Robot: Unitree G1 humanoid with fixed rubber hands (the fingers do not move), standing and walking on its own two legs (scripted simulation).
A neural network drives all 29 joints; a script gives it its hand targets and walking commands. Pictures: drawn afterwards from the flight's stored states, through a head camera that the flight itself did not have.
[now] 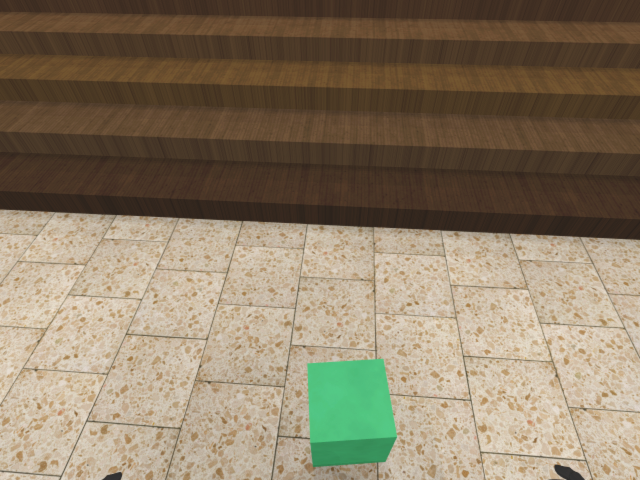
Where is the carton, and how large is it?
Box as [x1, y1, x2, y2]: [307, 359, 396, 466]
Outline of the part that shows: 383,359 307,363 310,445 313,466 385,461 395,440 396,433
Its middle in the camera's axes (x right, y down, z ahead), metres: +0.07 +0.48 +1.09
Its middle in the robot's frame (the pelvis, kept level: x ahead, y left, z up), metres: +0.42 -0.05 -0.66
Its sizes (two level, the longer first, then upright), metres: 0.210 0.200 0.250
